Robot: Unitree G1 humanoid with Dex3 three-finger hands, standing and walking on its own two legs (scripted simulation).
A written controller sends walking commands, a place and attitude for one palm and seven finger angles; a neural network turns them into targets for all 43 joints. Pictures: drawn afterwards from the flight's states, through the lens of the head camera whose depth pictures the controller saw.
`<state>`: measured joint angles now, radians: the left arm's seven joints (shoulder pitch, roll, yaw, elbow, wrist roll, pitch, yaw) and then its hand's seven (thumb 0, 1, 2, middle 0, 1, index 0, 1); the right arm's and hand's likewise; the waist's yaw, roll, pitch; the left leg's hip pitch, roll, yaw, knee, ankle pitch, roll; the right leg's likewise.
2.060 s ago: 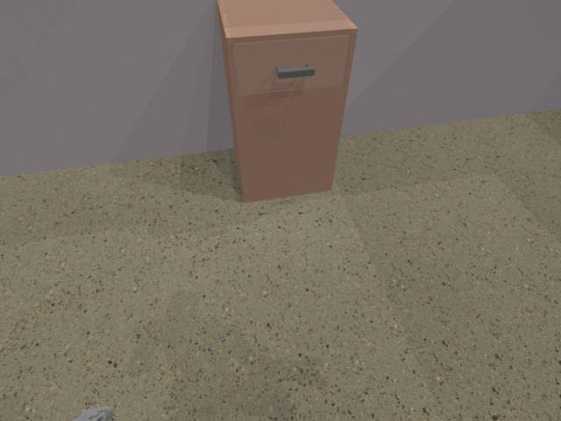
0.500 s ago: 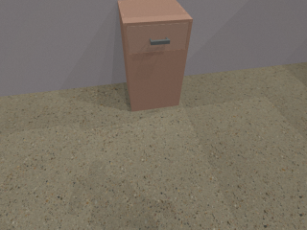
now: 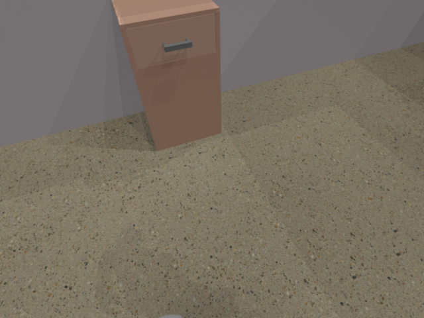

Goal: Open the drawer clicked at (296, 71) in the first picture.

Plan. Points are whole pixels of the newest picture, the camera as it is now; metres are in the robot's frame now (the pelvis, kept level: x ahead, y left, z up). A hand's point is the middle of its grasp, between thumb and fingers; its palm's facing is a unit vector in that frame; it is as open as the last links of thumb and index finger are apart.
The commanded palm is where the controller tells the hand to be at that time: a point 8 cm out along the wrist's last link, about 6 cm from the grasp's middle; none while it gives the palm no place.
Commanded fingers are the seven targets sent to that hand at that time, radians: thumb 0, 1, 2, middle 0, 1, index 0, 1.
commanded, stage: walk to a spot facing it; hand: left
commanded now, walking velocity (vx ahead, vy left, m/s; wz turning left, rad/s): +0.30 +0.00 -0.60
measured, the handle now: (177, 44) +1.23 +0.29 -0.07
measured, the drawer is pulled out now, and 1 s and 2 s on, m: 0.00 0.00 0.00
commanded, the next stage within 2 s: turn to face it in 1.80 s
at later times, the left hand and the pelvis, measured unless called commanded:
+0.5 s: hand out of the picture +0.13 +0.25 -0.17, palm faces -0.13 -0.97 -0.19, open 7.4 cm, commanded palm none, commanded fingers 0.00 0.90 0.90 -0.20 -0.30 -0.20 -0.30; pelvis +0.13 +0.06 +0.01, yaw -16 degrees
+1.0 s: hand (221, 176) +0.54 +0.04 -0.16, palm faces -0.63 -0.77 -0.12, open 7.4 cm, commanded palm none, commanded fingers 0.00 0.90 0.90 -0.20 -0.30 -0.20 -0.30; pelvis +0.32 -0.01 +0.00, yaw -33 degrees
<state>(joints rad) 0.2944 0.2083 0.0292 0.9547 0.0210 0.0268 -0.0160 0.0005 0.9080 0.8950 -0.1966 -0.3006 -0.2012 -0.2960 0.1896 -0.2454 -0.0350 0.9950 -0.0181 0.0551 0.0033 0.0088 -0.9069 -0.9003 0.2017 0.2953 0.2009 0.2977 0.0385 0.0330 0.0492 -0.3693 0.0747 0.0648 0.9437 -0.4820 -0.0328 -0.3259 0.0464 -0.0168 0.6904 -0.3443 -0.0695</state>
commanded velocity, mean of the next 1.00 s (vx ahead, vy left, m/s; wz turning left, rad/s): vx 0.33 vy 0.00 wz -0.54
